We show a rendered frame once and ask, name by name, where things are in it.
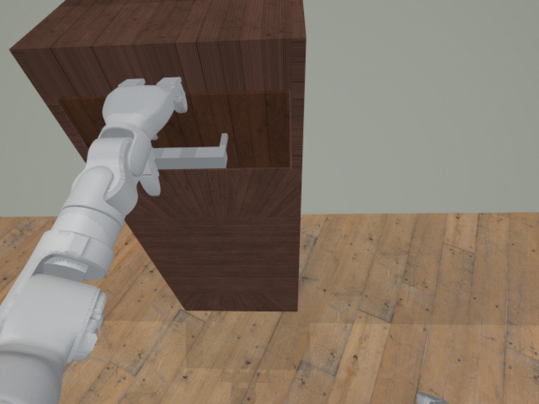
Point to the cabinet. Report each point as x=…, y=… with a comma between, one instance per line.
x=224, y=239

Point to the left robot forearm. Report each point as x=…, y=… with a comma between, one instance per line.
x=80, y=243

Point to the robot left upper arm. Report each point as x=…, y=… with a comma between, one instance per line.
x=53, y=322

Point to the drawer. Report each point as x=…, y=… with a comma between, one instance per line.
x=256, y=122

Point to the handle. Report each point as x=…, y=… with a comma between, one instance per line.
x=192, y=157

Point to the robot left hand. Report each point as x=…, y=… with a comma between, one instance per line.
x=147, y=107

